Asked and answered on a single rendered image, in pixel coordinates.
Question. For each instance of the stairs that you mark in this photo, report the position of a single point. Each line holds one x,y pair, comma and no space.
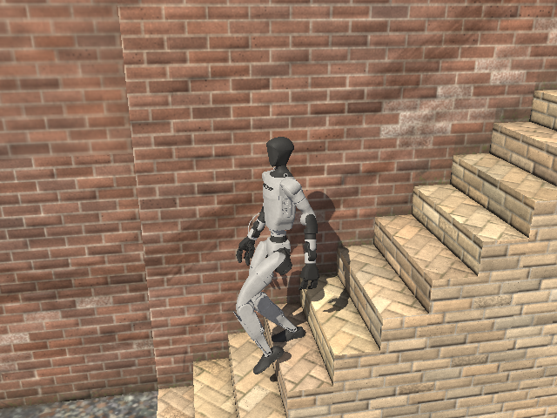
450,313

